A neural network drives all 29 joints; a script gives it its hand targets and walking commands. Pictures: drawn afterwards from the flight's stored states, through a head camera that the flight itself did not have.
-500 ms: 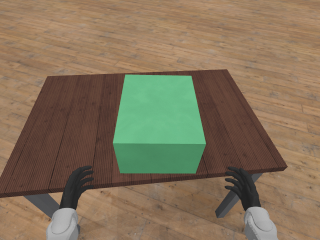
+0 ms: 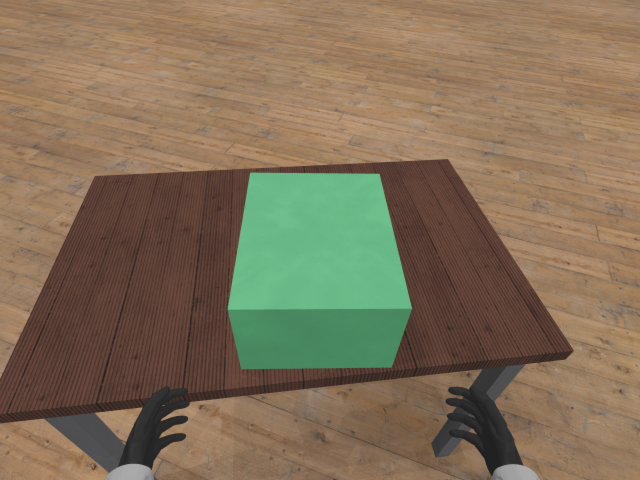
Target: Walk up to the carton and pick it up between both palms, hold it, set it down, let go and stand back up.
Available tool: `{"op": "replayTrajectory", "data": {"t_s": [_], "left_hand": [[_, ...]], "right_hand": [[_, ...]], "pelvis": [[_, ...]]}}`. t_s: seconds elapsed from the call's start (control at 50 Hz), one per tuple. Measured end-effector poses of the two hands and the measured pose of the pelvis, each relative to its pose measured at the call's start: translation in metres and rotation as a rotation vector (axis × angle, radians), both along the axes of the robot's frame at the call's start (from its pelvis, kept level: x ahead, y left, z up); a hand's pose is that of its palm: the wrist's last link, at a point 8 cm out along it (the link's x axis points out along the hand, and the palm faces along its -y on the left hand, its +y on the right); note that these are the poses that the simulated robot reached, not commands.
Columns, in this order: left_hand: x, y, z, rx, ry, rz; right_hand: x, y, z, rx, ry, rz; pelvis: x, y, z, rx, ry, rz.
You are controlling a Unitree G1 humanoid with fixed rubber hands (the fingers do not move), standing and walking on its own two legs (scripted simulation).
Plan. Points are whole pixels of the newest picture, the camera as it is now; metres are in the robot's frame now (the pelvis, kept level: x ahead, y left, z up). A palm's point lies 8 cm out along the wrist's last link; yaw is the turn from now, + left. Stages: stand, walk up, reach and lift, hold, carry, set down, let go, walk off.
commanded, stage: set down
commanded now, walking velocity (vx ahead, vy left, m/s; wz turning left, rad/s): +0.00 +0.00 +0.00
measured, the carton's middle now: (316, 263) +0.50 +0.01 -0.04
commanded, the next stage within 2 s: let go in 0.54 s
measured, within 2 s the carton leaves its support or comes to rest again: neither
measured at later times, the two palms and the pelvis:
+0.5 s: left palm out of the picture +0.15 +0.23 -0.07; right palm out of the picture +0.16 -0.21 -0.07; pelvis +0.00 +0.00 +0.00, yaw +0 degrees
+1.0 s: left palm out of the picture +0.15 +0.22 -0.08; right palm out of the picture +0.14 -0.23 -0.08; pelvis -0.01 +0.00 +0.00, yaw -1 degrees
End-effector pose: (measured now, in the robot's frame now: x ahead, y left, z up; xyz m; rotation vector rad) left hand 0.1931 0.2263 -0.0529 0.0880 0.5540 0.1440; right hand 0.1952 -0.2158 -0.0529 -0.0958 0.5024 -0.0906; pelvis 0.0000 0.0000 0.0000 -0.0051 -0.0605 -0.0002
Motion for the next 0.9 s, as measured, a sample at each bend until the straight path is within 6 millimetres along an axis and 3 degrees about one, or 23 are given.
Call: {"op": "replayTrajectory", "data": {"t_s": [0.6, 0.9], "left_hand": [[-0.047, 0.008, -0.024, 0.044, 0.273, -0.023], [-0.038, -0.001, -0.021, 0.057, 0.265, -0.047]], "right_hand": [[-0.043, 0.002, -0.025, -0.063, 0.199, 0.021], [-0.052, -0.013, -0.024, -0.078, 0.197, 0.011]], "pelvis": [[-0.004, 0.004, 0.001, -0.004, -0.025, 0.001], [-0.012, -0.001, 0.000, 0.002, -0.027, -0.007]]}}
